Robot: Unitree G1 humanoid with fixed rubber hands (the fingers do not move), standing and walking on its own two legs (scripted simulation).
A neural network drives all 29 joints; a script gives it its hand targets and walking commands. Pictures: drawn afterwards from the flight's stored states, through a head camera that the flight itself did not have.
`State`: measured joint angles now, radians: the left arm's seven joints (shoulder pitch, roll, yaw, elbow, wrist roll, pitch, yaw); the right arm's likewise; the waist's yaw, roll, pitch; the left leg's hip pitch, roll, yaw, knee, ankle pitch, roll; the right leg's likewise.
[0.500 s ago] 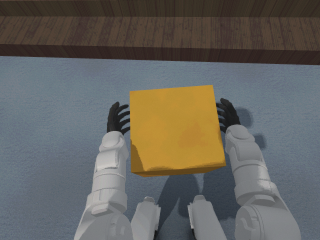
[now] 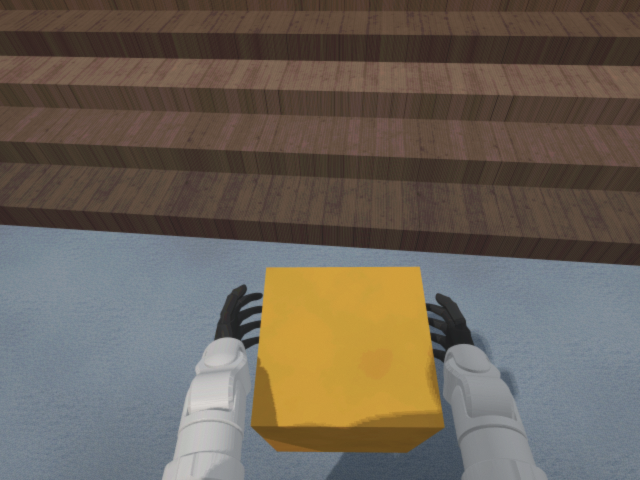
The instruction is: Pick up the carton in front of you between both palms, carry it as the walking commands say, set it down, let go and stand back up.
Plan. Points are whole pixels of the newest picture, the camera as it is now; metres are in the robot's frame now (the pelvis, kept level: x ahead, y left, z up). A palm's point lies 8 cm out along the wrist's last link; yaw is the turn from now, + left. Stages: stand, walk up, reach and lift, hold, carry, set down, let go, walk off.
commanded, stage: reach and lift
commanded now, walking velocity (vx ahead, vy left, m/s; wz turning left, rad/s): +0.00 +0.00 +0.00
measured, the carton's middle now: (342, 367) +0.32 +0.00 -0.09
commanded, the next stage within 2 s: hold in 1.18 s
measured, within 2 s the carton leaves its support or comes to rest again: neither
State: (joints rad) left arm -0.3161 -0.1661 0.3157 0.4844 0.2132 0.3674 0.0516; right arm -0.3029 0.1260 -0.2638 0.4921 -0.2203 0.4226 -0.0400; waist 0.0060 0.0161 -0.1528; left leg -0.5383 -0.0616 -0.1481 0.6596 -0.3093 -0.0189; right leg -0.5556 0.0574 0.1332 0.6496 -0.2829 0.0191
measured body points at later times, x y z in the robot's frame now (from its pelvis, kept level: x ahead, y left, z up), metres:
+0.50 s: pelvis -0.01 +0.00 +0.02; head -0.04 +0.00 +0.47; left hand +0.31 +0.15 +0.05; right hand +0.30 -0.15 +0.04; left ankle +0.01 +0.13 -0.72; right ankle +0.02 -0.13 -0.72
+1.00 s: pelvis +0.01 +0.00 +0.03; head -0.03 +0.00 +0.47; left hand +0.31 +0.15 +0.06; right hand +0.31 -0.15 +0.05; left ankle +0.01 +0.13 -0.72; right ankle +0.02 -0.13 -0.72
